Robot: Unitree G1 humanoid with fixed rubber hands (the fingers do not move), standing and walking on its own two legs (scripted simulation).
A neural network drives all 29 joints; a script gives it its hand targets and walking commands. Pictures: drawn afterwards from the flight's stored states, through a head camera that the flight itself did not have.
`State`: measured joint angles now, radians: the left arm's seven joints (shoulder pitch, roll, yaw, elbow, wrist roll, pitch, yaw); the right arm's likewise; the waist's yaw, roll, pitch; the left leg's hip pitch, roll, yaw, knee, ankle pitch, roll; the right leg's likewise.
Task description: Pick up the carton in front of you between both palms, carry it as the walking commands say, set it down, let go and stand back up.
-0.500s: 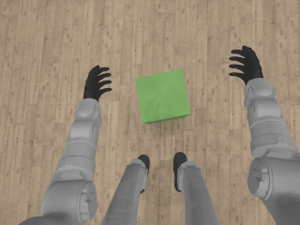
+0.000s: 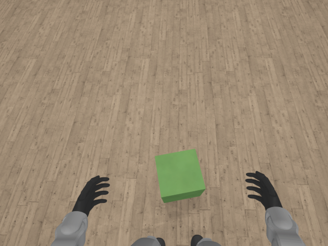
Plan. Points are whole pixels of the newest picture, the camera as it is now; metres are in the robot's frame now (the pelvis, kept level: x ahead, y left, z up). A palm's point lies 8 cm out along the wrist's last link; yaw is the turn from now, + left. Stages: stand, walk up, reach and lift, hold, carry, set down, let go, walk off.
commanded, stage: let go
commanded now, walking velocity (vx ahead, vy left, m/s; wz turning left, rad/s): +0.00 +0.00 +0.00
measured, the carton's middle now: (178, 177) +0.40 +0.00 -0.64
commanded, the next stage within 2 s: stand in 0.62 s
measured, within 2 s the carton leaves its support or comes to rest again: neither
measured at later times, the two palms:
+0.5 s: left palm (82, 217) +0.17 +0.22 -0.05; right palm (292, 241) +0.16 -0.24 -0.05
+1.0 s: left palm (61, 231) +0.13 +0.28 -0.08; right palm out of the picture +0.14 -0.31 -0.06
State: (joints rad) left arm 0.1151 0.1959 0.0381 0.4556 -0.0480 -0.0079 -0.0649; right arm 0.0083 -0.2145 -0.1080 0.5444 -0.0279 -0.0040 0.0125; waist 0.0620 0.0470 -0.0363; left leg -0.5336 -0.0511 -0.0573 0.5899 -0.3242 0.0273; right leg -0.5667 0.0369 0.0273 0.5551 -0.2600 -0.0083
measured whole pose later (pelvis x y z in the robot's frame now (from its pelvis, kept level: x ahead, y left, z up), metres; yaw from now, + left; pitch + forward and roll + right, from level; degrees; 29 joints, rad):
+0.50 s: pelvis +0.00 -0.01 +0.01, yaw +0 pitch -4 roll -1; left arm 0.21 0.21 0.04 0.41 0.03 0.15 -0.06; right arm 0.24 -0.21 -0.05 0.42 -0.01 0.12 0.06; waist 0.00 0.01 0.09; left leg -0.08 -0.04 -0.06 0.47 -0.32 0.02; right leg -0.12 0.05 0.03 0.45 -0.26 -0.02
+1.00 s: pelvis +0.01 -0.01 +0.01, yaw +2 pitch -1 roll -1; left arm 0.17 0.35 0.03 0.78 0.03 0.01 0.03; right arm 0.20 -0.35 -0.06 0.74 -0.03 0.02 -0.02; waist 0.00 -0.02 0.01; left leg -0.15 -0.04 -0.09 0.50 -0.34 0.02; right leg -0.18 0.04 0.00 0.47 -0.29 -0.02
